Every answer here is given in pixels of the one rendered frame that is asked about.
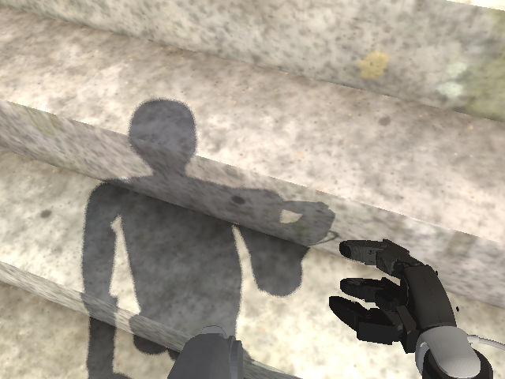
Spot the robot right hand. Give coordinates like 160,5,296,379
329,239,459,354

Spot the left robot thigh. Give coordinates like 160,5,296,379
167,333,244,379

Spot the right robot forearm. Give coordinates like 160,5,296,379
415,325,493,379

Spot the robot left shin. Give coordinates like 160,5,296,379
185,325,228,344

